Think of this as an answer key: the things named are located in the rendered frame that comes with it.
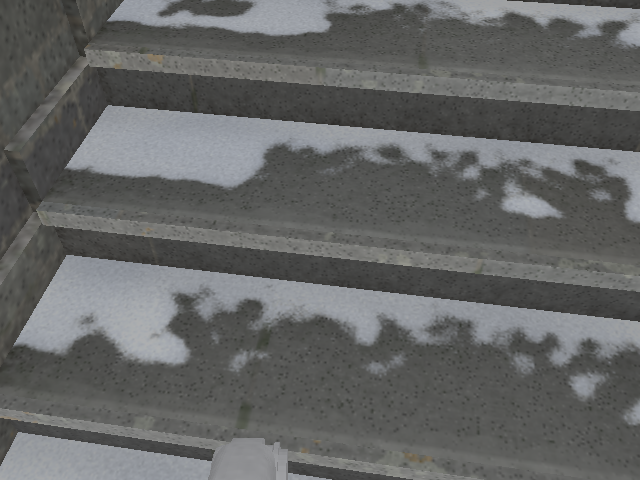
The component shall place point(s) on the robot left shin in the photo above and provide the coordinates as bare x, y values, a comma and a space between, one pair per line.
216, 451

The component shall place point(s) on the left robot thigh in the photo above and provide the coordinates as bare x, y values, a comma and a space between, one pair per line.
250, 459

